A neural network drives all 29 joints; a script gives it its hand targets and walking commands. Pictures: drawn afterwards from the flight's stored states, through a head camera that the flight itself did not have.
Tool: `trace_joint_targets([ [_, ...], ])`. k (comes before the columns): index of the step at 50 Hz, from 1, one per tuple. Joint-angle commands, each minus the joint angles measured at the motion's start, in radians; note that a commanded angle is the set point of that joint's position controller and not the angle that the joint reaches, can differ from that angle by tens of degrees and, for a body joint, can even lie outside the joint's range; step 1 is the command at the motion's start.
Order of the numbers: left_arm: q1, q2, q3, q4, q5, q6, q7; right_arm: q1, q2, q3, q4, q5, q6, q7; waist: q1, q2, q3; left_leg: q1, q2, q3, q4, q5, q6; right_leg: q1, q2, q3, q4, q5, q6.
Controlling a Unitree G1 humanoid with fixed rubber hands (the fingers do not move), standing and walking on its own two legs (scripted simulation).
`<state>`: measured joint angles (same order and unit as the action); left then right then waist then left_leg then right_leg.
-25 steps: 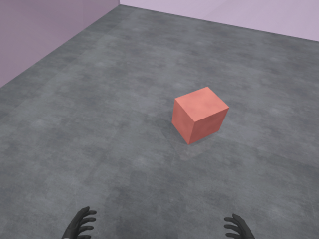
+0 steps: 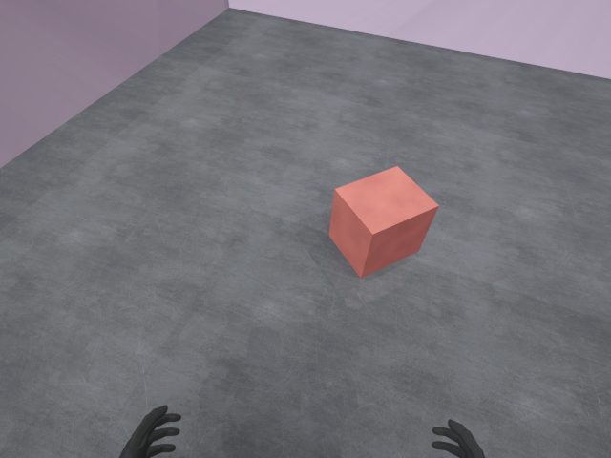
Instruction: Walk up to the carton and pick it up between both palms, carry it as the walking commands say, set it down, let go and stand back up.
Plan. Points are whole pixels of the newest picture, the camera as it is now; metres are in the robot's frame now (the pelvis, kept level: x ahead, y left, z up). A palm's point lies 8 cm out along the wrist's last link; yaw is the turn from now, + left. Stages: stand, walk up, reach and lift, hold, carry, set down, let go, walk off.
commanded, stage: walk up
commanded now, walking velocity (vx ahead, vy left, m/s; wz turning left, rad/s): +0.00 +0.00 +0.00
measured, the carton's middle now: (379, 221) +1.03 -0.28 -0.62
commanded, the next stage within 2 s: none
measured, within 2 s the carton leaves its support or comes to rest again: neither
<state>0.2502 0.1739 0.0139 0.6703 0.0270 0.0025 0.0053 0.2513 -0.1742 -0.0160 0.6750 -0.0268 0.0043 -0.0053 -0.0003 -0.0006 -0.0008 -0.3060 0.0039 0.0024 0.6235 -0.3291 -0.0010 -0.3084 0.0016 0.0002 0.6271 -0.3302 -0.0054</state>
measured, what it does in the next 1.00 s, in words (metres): walks ahead, turning left: right foot, then left foot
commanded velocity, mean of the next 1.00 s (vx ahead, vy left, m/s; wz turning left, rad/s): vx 0.00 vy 0.00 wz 0.00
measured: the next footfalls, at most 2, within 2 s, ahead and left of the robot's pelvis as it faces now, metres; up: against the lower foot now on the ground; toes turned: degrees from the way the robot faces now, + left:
right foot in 0.50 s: +0.19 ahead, -0.25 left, +0.00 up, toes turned +3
left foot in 0.76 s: +0.23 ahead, -0.04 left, +0.00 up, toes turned +17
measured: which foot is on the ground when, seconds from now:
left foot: down 0.00-0.50, up 0.52-0.74, down 0.76-1.00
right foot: down 0.00-0.18, up 0.20-0.48, down 0.50-0.76, up 0.78-1.00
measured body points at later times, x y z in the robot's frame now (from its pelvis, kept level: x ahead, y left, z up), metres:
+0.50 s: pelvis +0.07 -0.10 -0.02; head +0.08 -0.09 +0.43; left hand +0.20 +0.17 -0.11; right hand +0.12 -0.39 -0.12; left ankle +0.00 +0.11 -0.72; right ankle +0.15 -0.25 -0.73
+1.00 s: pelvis +0.24 -0.18 +0.00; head +0.24 -0.14 +0.45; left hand +0.27 +0.09 -0.13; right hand +0.38 -0.42 -0.08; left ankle +0.19 -0.05 -0.73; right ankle +0.36 -0.33 -0.65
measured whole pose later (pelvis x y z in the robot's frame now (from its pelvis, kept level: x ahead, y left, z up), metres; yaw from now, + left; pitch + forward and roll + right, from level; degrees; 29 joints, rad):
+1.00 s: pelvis +0.24 -0.18 +0.00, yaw +17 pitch -1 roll +0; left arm 0.27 0.32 0.00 0.67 0.09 0.06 -0.07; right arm 0.45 -0.19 -0.05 0.60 -0.04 -0.08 -0.08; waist 0.01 -0.11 0.04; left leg -0.24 0.02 -0.03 0.59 -0.33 -0.01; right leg -0.64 -0.13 0.02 1.13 -0.32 0.13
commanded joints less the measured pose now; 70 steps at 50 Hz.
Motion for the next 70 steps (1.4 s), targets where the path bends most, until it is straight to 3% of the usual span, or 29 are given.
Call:
trace_joint_targets([
  [1, -0.004, 0.083, 0.024, -0.064, 0.000, -0.014, 0.003, -0.002, -0.083, -0.024, -0.064, 0.000, -0.014, -0.003, 0.000, 0.000, -0.032, 0.013, 0.042, -0.058, -0.105, 0.153, 0.034, 0.009, -0.046, 0.062, -0.109, 0.159, -0.031],
  [8, 0.003, 0.082, 0.027, -0.047, -0.001, -0.014, 0.006, 0.006, -0.082, -0.027, -0.049, 0.001, -0.014, -0.006, 0.000, 0.000, -0.027, 0.019, 0.044, -0.059, -0.112, 0.158, 0.036, 0.014, -0.048, 0.064, -0.117, 0.163, -0.033],
  [9, 0.011, 0.203, 0.033, -0.088, 0.060, -0.022, -0.031, 0.209, -0.168, -0.064, -0.022, -0.025, -0.040, -0.025, -0.011, -0.052, -0.037, 0.030, 0.136, -0.310, -0.150, -0.298, 0.137, -0.094, -0.067, 0.012, 0.047, -0.246, -0.040],
  [10, -0.018, 0.164, 0.034, -0.130, 0.069, -0.024, -0.049, 0.270, -0.232, -0.086, -0.005, -0.028, -0.044, -0.034, -0.039, 0.042, 0.020, 0.123, 0.242, -0.523, -0.265, -0.545, 0.201, -0.343, -0.025, -0.014, 0.185, -0.325, -0.013],
  [12, -0.103, 0.151, 0.025, -0.187, 0.071, -0.023, -0.067, 0.284, -0.260, -0.112, -0.016, -0.031, -0.062, -0.067, -0.071, 0.094, 0.132, 0.205, 0.386, -0.762, -0.410, -0.621, 0.266, -0.631, -0.096, 0.091, 0.462, -0.277, 0.049],
  [15, -0.047, 0.180, 0.032, -0.155, 0.060, -0.021, -0.077, 0.158, -0.214, -0.098, -0.060, -0.025, -0.101, -0.072, 0.015, 0.086, 0.045, 0.159, 0.297, -0.541, -0.365, -0.366, 0.188, -0.557, -0.161, 0.122, 0.483, -0.077, 0.112],
  [22, -0.043, 0.165, 0.015, -0.137, 0.038, -0.011, -0.082, 0.135, -0.264, -0.103, -0.063, -0.049, -0.078, -0.038, 0.003, 0.171, 0.036, -0.094, 0.181, -0.264, -0.271, -0.235, 0.129, -0.110, -0.094, -0.018, 0.162, -0.035, 0.084],
  [24, 0.134, 0.188, 0.026, -0.089, 0.037, -0.018, -0.066, 0.116, -0.240, -0.097, -0.065, -0.055, -0.055, -0.028, 0.090, 0.045, 0.017, -0.273, 0.072, -0.166, -0.022, -0.304, 0.083, 0.209, -0.010, -0.107, 0.022, -0.019, 0.077],
  [25, 0.256, 0.244, 0.035, -0.063, 0.044, -0.028, -0.058, 0.155, -0.153, -0.074, -0.071, -0.060, -0.050, -0.027, 0.139, -0.153, -0.038, -0.366, -0.048, -0.103, 0.282, -0.345, 0.069, 0.323, -0.062, -0.028, -0.015, -0.095, 0.065],
  [26, 0.301, 0.371, 0.056, -0.070, 0.033, -0.031, -0.047, 0.154, -0.070, -0.052, -0.139, -0.035, -0.056, -0.027, 0.163, -0.398, -0.065, -0.519, -0.155, -0.060, 0.544, -0.420, 0.020, 0.266, -0.373, 0.473, -0.313, -0.427, -0.022],
  [27, 0.258, 0.371, 0.051, -0.056, 0.018, -0.027, -0.031, 0.175, -0.079, -0.053, -0.141, -0.036, -0.056, -0.033, 0.114, -0.304, 0.002, -0.508, -0.060, -0.149, 0.675, -0.324, 0.008, 0.148, -0.439, 0.665, -0.444, -0.584, -0.087],
  [29, 0.124, 0.290, 0.037, -0.050, 0.021, -0.022, -0.012, 0.159, -0.117, -0.050, -0.131, -0.035, -0.059, -0.033, 0.061, -0.191, 0.124, -0.500, 0.034, -0.078, 0.681, -0.203, -0.009, 0.037, -0.395, 0.481, -0.372, -0.514, -0.135],
  [32, 0.094, 0.244, 0.020, -0.032, 0.038, -0.026, -0.019, 0.153, -0.122, -0.043, -0.123, -0.017, -0.056, -0.025, 0.043, -0.175, 0.113, -0.307, 0.027, -0.009, 0.449, -0.205, -0.020, -0.036, -0.347, 0.218, -0.338, -0.189, -0.176],
  [36, 0.041, 0.246, 0.005, -0.014, 0.046, -0.017, -0.025, 0.210, -0.082, -0.040, -0.131, 0.005, -0.072, -0.024, -0.019, -0.108, 0.063, 0.116, -0.036, 0.075, 0.041, 0.069, 0.029, -0.187, -0.267, -0.003, -0.164, -0.179, -0.110],
  [37, 0.049, 0.215, -0.007, -0.019, 0.053, -0.010, -0.030, 0.282, -0.109, -0.058, -0.116, 0.001, -0.075, -0.032, -0.057, -0.077, 0.032, 0.281, -0.022, 0.025, 0.004, 0.068, 0.038, -0.289, -0.214, -0.044, -0.060, -0.284, -0.066],
  [38, 0.058, 0.161, -0.024, -0.036, 0.059, -0.001, -0.036, 0.374, -0.177, -0.083, -0.109, -0.003, -0.076, -0.046, -0.113, 0.066, 0.002, 0.413, 0.138, -0.268, -0.098, -0.103, 0.057, -0.441, -0.121, -0.113, 0.198, -0.325, -0.011],
  [39, 0.101, 0.137, -0.031, -0.077, 0.073, 0.016, -0.046, 0.422, -0.265, -0.100, -0.142, 0.005, -0.071, -0.068, -0.092, 0.122, -0.051, 0.401, 0.385, -0.739, -0.272, -0.328, 0.101, -0.518, -0.070, -0.044, 0.457, -0.299, 0.043],
  [40, 0.092, 0.211, -0.011, -0.102, 0.076, 0.037, -0.052, 0.365, -0.291, -0.103, -0.145, 0.018, -0.056, -0.095, -0.084, 0.060, 0.003, 0.296, 0.434, -0.848, -0.350, -0.458, 0.181, -0.575, -0.085, 0.014, 0.587, -0.249, 0.079],
  [44, 0.077, 0.234, 0.002, -0.080, 0.069, 0.044, -0.047, 0.191, -0.168, -0.073, -0.162, 0.000, -0.079, -0.096, 0.008, 0.106, 0.085, 0.159, 0.299, -0.500, -0.324, -0.135, 0.203, -0.540, -0.165, 0.074, 0.602, -0.107, 0.144],
  [47, 0.073, 0.196, -0.002, -0.054, 0.067, 0.050, -0.066, 0.201, -0.171, -0.076, -0.140, -0.011, -0.101, -0.080, 0.022, 0.112, 0.054, 0.126, 0.246, -0.338, -0.271, 0.205, 0.213, -0.457, -0.159, 0.055, 0.556, -0.007, 0.149],
  [54, -0.066, 0.147, 0.000, -0.070, 0.049, 0.035, -0.102, 0.177, -0.246, -0.109, -0.117, -0.028, -0.080, -0.061, 0.007, 0.178, 0.072, -0.053, 0.184, -0.174, -0.241, 0.016, 0.133, -0.143, -0.122, -0.015, 0.189, 0.149, 0.086],
  [57, 0.069, 0.173, 0.017, -0.043, 0.044, 0.029, -0.081, 0.136, -0.269, -0.112, -0.122, -0.037, -0.048, -0.053, 0.083, 0.131, 0.066, -0.159, 0.153, -0.135, -0.078, -0.013, 0.087, 0.144, -0.058, -0.083, 0.043, 0.073, 0.070],
  [58, 0.173, 0.221, 0.033, -0.014, 0.047, 0.016, -0.070, 0.181, -0.218, -0.094, -0.119, -0.042, -0.037, -0.050, 0.118, -0.023, 0.012, -0.190, 0.070, -0.093, 0.179, -0.022, 0.060, 0.263, -0.049, -0.049, -0.002, 0.050, 0.060],
  [59, 0.246, 0.324, 0.049, -0.029, 0.045, 0.003, -0.061, 0.224, -0.112, -0.061, -0.147, -0.037, -0.034, -0.049, 0.141, -0.313, -0.045, -0.269, -0.054, -0.054, 0.483, -0.238, 0.023, 0.252, -0.247, 0.183, -0.119, 0.057, 0.027],
  [60, 0.220, 0.397, 0.064, -0.040, 0.016, 0.012, -0.047, 0.238, -0.075, -0.054, -0.191, -0.005, -0.034, -0.054, 0.124, -0.441, -0.080, -0.351, -0.129, -0.131, 0.622, -0.409, 0.003, 0.201, -0.376, 0.521, -0.356, -0.117, -0.062],
  [61, 0.133, 0.346, 0.059, -0.044, 0.007, 0.019, -0.036, 0.235, -0.100, -0.058, -0.189, -0.004, -0.032, -0.061, 0.084, -0.328, -0.005, -0.369, -0.065, -0.166, 0.682, -0.344, -0.002, 0.131, -0.385, 0.562, -0.377, -0.268, -0.102],
  [64, 0.005, 0.226, 0.028, -0.058, 0.025, 0.030, -0.035, 0.230, -0.134, -0.046, -0.136, -0.009, -0.036, -0.069, 0.035, -0.237, 0.045, -0.271, 0.006, -0.023, 0.563, -0.249, -0.003, 0.003, -0.301, 0.266, -0.283, -0.188, -0.170],
  [67, 0.020, 0.210, 0.013, -0.034, 0.037, 0.028, -0.037, 0.222, -0.110, -0.034, -0.145, 0.001, -0.036, -0.067, 0.028, -0.208, 0.044, -0.110, -0.024, 0.036, 0.354, -0.235, 0.012, -0.066, -0.290, 0.149, -0.234, 0.029, -0.193],
  [70, -0.037, 0.198, -0.002, -0.042, 0.048, 0.045, -0.041, 0.335, -0.097, -0.041, -0.136, 0.009, -0.060, -0.074, -0.066, -0.128, 0.029, 0.253, -0.005, 0.002, -0.019, 0.066, 0.052, -0.287, -0.215, 0.033, -0.050, -0.099, -0.102],
])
